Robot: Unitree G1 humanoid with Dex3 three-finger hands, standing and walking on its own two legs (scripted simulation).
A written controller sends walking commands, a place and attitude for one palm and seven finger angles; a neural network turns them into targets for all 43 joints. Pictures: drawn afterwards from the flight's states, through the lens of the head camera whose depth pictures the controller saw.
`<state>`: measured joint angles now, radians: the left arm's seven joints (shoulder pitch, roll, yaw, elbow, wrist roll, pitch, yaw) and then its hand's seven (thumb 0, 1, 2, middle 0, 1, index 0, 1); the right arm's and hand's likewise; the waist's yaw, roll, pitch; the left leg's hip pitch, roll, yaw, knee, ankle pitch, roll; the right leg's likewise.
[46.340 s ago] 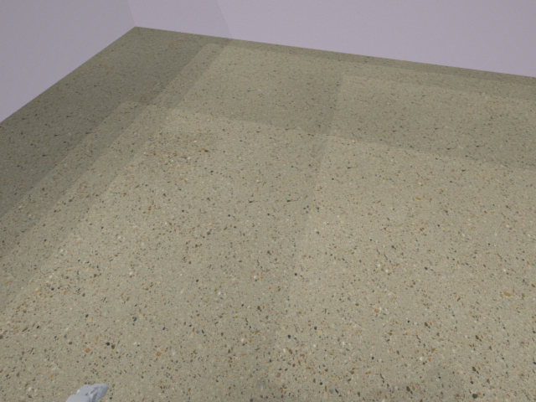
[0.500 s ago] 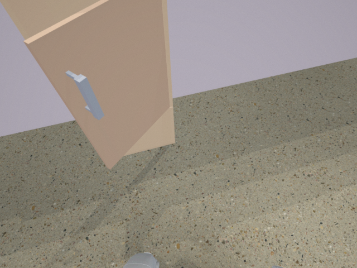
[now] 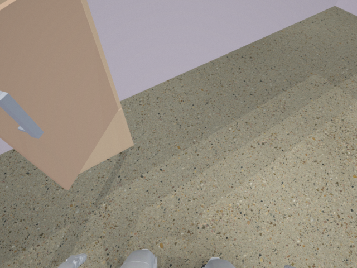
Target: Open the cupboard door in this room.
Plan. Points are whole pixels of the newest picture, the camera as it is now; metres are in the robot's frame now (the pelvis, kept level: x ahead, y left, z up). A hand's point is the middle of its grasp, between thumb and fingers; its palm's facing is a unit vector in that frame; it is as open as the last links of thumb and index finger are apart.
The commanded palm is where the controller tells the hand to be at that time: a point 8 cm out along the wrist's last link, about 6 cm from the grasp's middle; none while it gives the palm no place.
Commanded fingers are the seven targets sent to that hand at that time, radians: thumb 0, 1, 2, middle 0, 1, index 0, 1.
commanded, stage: walk to a spot facing it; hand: left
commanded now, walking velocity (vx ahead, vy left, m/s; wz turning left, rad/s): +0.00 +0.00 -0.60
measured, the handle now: (13, 115) +0.41 +0.42 +0.07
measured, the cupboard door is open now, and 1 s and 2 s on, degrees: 39 39 39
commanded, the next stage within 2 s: turn to face it in 1.92 s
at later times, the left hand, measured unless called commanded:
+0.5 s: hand (126, 245) +0.18 +0.15 -0.15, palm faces -0.32 -0.91 -0.27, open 7.4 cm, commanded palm none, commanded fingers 0.00 0.90 0.90 -0.20 -0.30 -0.20 -0.30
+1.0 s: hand (191, 190) +0.33 -0.01 -0.14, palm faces -0.65 -0.73 -0.20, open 7.4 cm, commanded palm none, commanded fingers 0.00 0.90 0.90 -0.20 -0.30 -0.20 -0.30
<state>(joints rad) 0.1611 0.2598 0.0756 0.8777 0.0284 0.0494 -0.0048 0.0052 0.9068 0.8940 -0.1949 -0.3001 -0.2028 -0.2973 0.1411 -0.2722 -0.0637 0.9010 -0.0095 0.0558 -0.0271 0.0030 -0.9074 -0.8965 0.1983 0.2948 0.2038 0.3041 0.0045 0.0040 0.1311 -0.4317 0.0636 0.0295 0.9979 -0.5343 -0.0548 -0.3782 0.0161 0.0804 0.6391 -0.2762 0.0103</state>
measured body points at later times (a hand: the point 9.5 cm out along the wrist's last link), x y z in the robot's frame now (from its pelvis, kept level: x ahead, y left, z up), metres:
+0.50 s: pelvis +0.01 -0.02 +0.01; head +0.07 -0.04 +0.45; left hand +0.19 +0.20 -0.13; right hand -0.03 -0.28 -0.14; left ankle +0.02 +0.13 -0.67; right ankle -0.03 -0.12 -0.72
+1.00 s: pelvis +0.09 -0.08 +0.00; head +0.13 -0.11 +0.45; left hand +0.36 +0.03 -0.13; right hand -0.12 -0.24 -0.13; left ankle +0.09 +0.10 -0.72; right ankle +0.06 -0.21 -0.72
